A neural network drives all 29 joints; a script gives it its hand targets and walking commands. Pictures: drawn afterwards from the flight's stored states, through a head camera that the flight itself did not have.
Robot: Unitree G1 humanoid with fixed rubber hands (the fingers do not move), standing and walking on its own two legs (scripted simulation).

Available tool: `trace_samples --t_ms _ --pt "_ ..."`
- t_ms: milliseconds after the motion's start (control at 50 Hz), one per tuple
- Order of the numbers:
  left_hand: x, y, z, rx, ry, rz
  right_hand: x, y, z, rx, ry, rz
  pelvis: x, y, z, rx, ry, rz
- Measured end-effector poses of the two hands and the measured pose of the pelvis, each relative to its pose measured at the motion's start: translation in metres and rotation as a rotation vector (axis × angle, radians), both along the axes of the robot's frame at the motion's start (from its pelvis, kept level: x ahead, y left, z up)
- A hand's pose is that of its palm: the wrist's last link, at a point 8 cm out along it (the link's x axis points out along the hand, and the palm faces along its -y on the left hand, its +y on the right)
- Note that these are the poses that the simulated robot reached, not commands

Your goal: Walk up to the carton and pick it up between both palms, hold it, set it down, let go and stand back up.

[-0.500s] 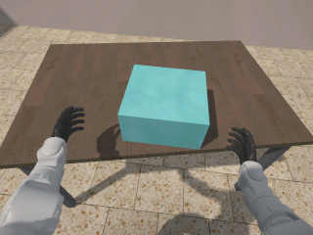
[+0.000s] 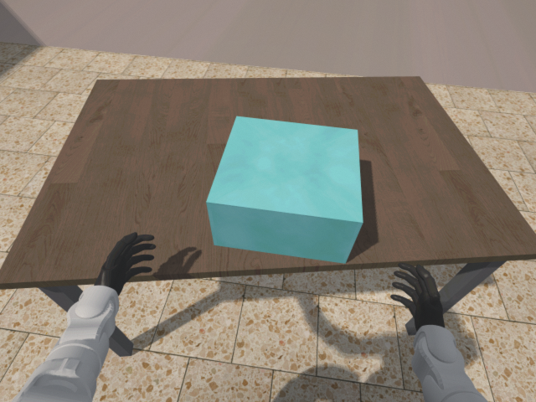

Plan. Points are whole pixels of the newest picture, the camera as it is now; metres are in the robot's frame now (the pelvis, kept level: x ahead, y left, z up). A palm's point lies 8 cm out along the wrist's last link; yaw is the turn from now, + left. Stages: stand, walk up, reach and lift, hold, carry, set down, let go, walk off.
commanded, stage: set down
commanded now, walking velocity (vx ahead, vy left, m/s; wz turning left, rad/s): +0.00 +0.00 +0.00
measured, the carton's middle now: (287, 185) +0.55 -0.01 -0.05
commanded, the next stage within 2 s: let go in 0.78 s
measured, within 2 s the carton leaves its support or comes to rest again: neither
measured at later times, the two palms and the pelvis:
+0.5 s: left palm (133, 322) +0.24 +0.24 -0.04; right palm (439, 341) +0.22 -0.24 -0.04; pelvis +0.02 -0.01 +0.01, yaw +0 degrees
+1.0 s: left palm (142, 337) +0.22 +0.22 -0.05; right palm (440, 357) +0.19 -0.24 -0.06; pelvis +0.03 -0.01 +0.01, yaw +0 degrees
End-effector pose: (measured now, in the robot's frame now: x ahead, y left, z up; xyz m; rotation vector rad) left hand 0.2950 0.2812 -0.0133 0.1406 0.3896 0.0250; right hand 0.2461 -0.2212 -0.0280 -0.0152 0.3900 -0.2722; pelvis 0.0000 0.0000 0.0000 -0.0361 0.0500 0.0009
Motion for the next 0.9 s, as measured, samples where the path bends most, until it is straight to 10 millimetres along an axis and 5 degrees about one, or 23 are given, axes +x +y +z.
trace_samples --t_ms 120,300,480,900 --pt "-0.025 -0.008 -0.009 -0.011 0.064 -0.002 -0.013 -0.003 -0.003 -0.005 0.01 0.02 0.009 -0.003 0.004 0.004 -0.036 0.002" --pt "-0.027 -0.025 0.0 0.019 0.11 -0.005 -0.013 -0.009 -0.005 -0.012 0.058 0.069 0.017 -0.008 0.008 0.011 -0.105 0.005" --pt "-0.056 -0.041 -0.022 0.021 0.245 0.01 -0.029 -0.016 -0.014 -0.036 0.144 0.094 0.023 -0.012 0.011 0.017 -0.148 0.007" --pt "-0.078 -0.055 -0.036 0.065 0.362 0.026 -0.049 -0.014 -0.028 -0.05 0.251 0.164 0.027 -0.011 0.013 0.016 -0.147 0.007"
